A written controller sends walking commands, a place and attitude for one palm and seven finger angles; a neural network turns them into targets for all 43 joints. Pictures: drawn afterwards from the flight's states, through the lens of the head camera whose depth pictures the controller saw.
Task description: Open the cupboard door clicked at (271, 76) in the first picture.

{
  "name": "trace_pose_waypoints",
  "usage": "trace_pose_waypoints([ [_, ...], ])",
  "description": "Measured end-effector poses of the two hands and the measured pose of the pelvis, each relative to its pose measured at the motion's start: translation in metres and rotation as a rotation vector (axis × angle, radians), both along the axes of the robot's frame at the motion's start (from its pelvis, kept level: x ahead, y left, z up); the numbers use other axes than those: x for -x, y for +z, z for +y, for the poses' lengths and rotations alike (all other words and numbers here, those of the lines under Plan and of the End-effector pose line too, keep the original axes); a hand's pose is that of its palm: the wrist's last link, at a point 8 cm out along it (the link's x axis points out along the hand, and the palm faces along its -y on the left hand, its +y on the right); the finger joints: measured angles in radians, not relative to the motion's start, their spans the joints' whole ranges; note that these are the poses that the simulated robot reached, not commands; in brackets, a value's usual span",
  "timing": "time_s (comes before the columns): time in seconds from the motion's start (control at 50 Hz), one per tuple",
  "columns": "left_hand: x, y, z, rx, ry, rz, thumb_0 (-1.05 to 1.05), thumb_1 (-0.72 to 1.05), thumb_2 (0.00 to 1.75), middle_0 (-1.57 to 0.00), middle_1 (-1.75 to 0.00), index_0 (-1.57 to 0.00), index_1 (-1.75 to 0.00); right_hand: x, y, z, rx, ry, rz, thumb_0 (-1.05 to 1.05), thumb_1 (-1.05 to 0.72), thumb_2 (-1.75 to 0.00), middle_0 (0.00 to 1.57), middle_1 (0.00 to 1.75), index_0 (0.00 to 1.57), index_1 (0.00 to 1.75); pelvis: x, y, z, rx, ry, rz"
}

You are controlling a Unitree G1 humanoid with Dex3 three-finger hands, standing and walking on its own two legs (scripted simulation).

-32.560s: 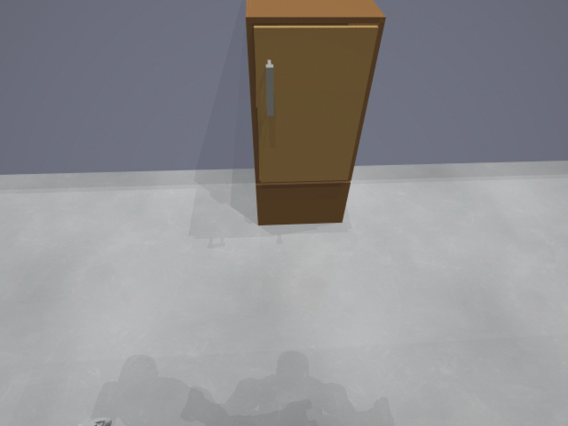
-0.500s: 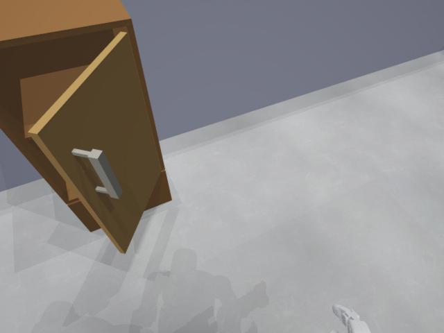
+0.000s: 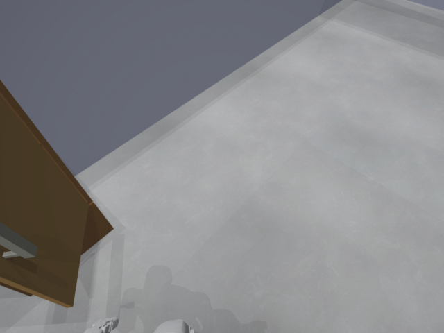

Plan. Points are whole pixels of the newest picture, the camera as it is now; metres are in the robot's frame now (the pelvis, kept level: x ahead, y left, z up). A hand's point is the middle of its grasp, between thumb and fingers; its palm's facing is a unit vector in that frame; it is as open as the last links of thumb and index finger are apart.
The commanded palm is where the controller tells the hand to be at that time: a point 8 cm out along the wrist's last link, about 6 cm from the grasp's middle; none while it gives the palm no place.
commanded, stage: walk to a spot facing it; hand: left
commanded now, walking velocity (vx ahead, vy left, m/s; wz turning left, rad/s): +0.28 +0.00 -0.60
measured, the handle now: out of the picture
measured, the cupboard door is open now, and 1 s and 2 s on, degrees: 51 51 51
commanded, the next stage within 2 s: turn to face it in 1.58 s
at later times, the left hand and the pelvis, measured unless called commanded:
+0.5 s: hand (205, 242) +0.33 +0.06 -0.16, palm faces -0.41 -0.90 -0.15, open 7.4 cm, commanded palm none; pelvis +0.13 -0.05 -0.01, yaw -19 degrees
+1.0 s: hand (217, 236) +0.35 +0.03 -0.17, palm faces -0.31 -0.93 -0.17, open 7.3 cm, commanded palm none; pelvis +0.34 -0.15 +0.00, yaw -26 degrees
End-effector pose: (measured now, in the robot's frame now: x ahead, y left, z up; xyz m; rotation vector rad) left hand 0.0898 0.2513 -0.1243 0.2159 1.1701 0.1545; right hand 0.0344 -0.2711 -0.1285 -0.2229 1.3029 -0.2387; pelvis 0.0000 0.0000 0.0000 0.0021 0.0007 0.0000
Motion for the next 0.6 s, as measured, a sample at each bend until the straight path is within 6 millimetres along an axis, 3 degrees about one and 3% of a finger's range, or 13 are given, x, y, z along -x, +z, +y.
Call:
trace_pose_waypoints([
  [0.12, -0.022, -0.018, -0.002, 0.075, -0.063, 0.042, 0.01, 0.9, 0.9, -0.21, -0.3, -0.21, -0.3, -0.005, 0.008, 0.023, 0.02, -0.051, -0.1, 0.0, -0.91, -0.9, 0.19, 0.3, 0.19, 0.3, -0.022, -0.005, 0.016, 0.024, -0.083, 0.015],
  [0.28, -0.105, -0.004, -0.027, 0.12, -0.2, 0.01, 0.01, 0.91, 0.9, -0.2, -0.3, -0.2, -0.3, 0.048, 0.02, 0.058, -0.038, -0.204, 0.059, 0.0, -0.91, -0.9, 0.2, 0.3, 0.2, 0.3, -0.062, 0.012, 0.01, 0.025, -0.197, 0.023],
  [0.38, -0.168, -0.004, -0.068, 0.126, -0.308, 0.001, 0.01, 0.91, 0.9, -0.2, -0.3, -0.2, -0.3, 0.079, 0.016, 0.075, -0.102, -0.335, 0.184, 0.0, -0.91, -0.9, 0.2, 0.3, 0.2, 0.3, -0.091, 0.01, -0.008, 0.016, -0.27, 0.022],
  [0.48, -0.24, -0.009, -0.129, 0.117, -0.43, -0.024, 0.01, 0.91, 0.9, -0.2, -0.3, -0.2, -0.3, 0.095, 0.006, 0.08, -0.178, -0.457, 0.307, 0.0, -0.91, -0.9, 0.2, 0.3, 0.2, 0.3, -0.125, -0.003, -0.039, -0.001, -0.328, 0.025],
  [0.54, -0.278, -0.017, -0.163, 0.109, -0.459, -0.097, 0.01, 0.91, 0.9, -0.2, -0.3, -0.2, -0.3, 0.089, -0.008, 0.068, -0.227, -0.502, 0.366, 0.0, -0.91, -0.9, 0.2, 0.3, 0.2, 0.3, -0.148, -0.019, -0.068, -0.012, -0.349, 0.017],
  [0.6, -0.287, -0.016, -0.178, 0.092, -0.442, -0.102, 0.01, 0.91, 0.9, -0.2, -0.3, -0.2, -0.3, 0.053, -0.018, 0.034, -0.217, -0.51, 0.332, 0.01, -0.91, -0.9, 0.2, 0.3, 0.2, 0.3, -0.164, -0.018, -0.085, -0.004, -0.363, -0.001],
])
